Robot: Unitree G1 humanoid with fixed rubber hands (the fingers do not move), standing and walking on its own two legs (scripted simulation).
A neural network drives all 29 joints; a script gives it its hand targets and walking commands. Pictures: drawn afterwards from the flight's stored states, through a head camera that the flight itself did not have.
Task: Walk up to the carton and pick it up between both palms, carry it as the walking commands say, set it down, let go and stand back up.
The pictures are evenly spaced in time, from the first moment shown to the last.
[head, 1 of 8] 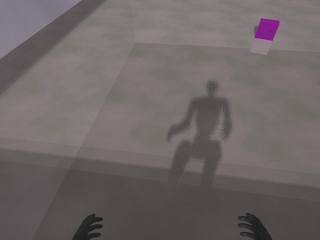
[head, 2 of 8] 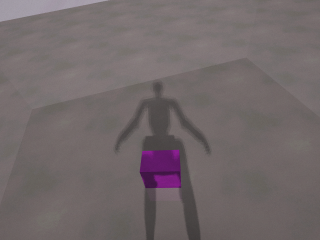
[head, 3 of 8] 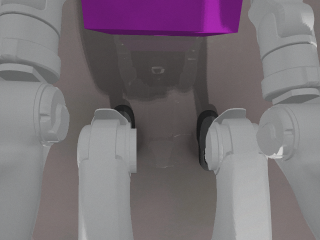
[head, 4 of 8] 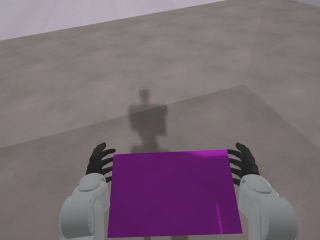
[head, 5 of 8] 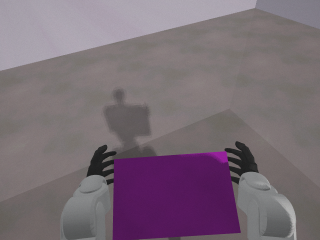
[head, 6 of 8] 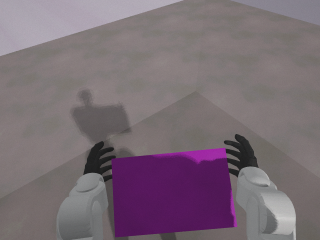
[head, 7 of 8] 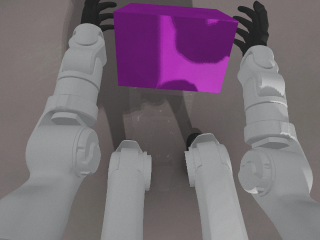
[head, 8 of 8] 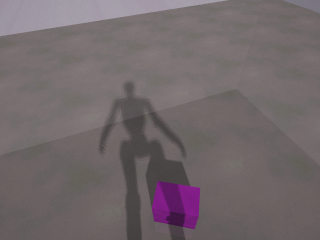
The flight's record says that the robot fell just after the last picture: no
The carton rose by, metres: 0.69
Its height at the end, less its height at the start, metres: +0.00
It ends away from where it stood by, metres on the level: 1.68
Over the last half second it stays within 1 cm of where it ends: yes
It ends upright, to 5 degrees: yes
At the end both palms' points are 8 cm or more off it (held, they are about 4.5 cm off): yes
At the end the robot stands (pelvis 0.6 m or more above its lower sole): yes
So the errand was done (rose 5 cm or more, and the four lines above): yes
